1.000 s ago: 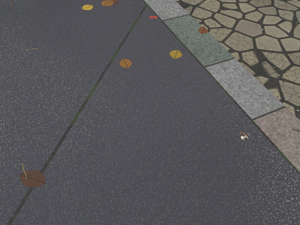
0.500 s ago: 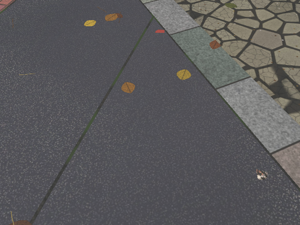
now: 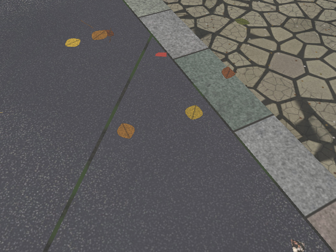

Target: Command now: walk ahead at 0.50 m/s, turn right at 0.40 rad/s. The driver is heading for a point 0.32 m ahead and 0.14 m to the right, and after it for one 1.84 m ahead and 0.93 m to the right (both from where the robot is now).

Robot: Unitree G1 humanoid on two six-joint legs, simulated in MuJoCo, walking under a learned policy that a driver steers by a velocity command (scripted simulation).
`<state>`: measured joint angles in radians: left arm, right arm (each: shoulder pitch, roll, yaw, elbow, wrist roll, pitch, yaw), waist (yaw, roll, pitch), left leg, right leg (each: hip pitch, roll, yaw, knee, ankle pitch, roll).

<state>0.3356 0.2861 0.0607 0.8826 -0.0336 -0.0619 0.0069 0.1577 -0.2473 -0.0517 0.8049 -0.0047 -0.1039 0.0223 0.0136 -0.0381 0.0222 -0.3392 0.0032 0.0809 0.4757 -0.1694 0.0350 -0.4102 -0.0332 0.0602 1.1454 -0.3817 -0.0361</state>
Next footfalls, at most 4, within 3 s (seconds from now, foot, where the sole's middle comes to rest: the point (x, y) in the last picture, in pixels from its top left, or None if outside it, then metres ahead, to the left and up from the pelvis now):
0.40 right None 0.35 -0.17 -0.77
0.94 left None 0.46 0.01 -0.77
1.28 right None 0.27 -0.18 -0.77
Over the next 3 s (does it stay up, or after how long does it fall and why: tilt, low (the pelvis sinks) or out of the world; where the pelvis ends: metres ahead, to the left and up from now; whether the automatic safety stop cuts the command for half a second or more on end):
stays up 0.33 -0.07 0.00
